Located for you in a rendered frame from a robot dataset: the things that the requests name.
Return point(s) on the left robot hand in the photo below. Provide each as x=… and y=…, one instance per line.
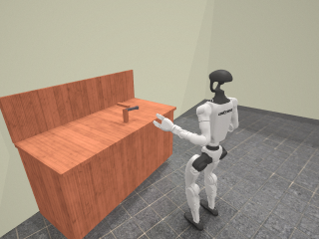
x=165, y=125

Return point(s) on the counter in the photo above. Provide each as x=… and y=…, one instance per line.
x=83, y=153

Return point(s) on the robot left foot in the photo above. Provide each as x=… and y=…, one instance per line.
x=188, y=216

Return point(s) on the tap lever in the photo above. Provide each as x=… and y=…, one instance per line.
x=133, y=108

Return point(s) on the humanoid robot torso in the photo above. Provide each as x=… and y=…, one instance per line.
x=219, y=120

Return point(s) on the robot left forearm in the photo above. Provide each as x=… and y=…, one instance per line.
x=193, y=138

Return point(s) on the robot right upper arm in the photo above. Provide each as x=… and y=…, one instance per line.
x=234, y=116

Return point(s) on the robot left upper arm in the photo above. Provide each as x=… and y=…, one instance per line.
x=203, y=113

